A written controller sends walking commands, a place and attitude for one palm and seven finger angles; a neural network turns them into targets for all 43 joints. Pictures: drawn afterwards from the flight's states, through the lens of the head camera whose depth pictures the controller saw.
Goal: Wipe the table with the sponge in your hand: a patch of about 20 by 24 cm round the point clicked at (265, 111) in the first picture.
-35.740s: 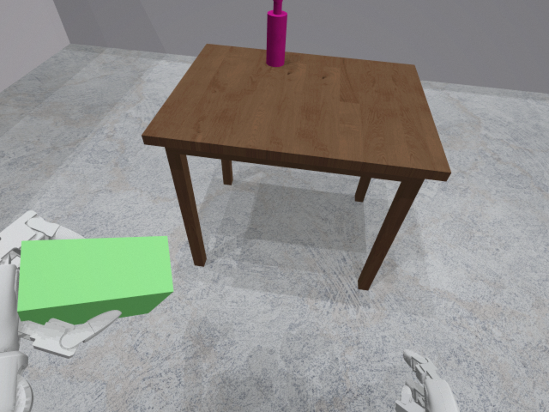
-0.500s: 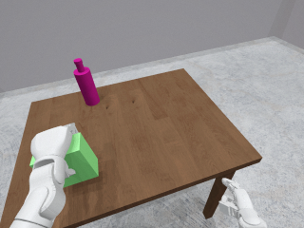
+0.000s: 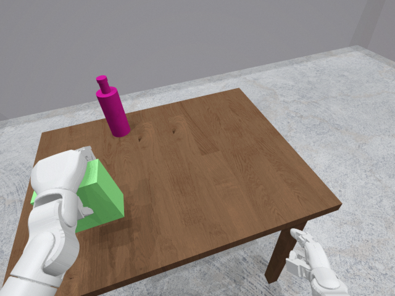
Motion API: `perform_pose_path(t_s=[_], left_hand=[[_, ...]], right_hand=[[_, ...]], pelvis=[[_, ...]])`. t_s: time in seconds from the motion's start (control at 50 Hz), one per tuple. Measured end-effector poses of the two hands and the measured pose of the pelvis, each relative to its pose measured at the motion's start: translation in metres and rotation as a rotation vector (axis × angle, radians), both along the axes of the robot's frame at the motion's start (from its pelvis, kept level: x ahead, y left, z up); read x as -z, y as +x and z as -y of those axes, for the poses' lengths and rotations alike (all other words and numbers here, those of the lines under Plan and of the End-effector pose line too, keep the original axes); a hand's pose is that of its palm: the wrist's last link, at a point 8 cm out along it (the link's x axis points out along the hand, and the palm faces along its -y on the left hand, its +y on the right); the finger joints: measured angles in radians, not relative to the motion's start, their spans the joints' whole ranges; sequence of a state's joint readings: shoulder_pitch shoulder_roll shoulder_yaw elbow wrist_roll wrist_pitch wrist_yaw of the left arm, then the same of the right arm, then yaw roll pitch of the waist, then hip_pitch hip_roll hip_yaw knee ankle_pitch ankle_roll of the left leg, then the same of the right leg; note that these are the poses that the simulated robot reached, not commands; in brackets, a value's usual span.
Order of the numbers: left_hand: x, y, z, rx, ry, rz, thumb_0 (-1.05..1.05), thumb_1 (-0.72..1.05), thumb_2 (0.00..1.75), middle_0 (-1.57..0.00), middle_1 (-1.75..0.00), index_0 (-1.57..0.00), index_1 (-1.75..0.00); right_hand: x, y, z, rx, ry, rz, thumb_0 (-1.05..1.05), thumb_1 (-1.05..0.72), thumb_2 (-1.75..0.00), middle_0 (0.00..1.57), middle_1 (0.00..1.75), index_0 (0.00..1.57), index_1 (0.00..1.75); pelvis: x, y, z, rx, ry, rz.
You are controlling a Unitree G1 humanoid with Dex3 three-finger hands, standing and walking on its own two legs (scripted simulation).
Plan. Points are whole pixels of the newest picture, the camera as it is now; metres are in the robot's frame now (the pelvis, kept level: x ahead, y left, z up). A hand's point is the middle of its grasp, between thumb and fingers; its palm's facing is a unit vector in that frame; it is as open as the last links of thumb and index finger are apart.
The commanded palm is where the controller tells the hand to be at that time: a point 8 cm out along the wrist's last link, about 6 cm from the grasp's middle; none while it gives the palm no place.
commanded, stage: lift the sponge slowly off the table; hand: left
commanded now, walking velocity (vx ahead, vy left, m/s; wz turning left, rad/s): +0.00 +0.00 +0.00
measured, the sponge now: (88, 203) +0.26 +0.29 +0.06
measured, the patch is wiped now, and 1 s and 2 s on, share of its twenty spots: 1.00 1.00 1.00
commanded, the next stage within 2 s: bring the sponge back beside the body in 0.10 s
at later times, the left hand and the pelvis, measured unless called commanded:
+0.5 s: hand (80, 189) +0.25 +0.28 +0.12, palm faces +0.12 -0.13 -0.98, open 10.2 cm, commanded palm +0.21 +0.27 +0.18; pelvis +0.00 +0.00 +0.00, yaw +0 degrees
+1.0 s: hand (71, 209) +0.21 +0.28 +0.11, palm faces +0.08 -0.14 -0.99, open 10.2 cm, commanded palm +0.17 +0.27 +0.18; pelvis +0.00 +0.00 +0.00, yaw +0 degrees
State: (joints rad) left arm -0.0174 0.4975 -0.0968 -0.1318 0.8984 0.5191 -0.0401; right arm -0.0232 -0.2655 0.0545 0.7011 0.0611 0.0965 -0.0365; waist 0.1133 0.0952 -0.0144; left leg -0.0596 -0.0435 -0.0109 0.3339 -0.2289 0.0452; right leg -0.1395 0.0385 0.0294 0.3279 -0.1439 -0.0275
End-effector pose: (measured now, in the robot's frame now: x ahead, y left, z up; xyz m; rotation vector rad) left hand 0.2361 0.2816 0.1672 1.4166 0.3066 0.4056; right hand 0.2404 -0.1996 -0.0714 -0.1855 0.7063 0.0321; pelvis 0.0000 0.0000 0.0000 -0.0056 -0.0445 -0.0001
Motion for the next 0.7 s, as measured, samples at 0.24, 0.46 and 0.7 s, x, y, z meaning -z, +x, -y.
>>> perform_pose_path(t_s=[0.24,0.46,0.7], left_hand=[[0.007,-0.007,0.007,0.027,-0.022,-0.044,-0.01,-0.52,1.06,-0.71,-1.31,-0.73,-1.34],[-0.002,-0.005,0.011,0.029,-0.010,0.029,-0.01,-0.52,1.06,-0.71,-1.31,-0.73,-1.34],[0.013,-0.026,0.010,0.006,-0.042,-0.041,-0.01,-0.52,1.06,-0.71,-1.31,-0.73,-1.34]], right_hand=[[0.000,-0.001,-0.001,-0.008,-0.010,0.007,0.01,-0.91,-0.90,0.20,0.30,0.18,0.29],[0.000,-0.003,-0.004,-0.010,0.014,0.005,0.01,-0.91,-0.90,0.20,0.30,0.17,0.28],[0.001,0.000,0.002,-0.025,-0.002,0.010,0.01,-0.91,-0.90,0.20,0.30,0.22,0.31]], pelvis=[[0.001,-0.004,-0.002,-0.010,0.000,0.003],[0.000,-0.002,0.001,0.004,0.002,0.004],[0.001,-0.001,0.004,-0.001,0.000,0.006]])
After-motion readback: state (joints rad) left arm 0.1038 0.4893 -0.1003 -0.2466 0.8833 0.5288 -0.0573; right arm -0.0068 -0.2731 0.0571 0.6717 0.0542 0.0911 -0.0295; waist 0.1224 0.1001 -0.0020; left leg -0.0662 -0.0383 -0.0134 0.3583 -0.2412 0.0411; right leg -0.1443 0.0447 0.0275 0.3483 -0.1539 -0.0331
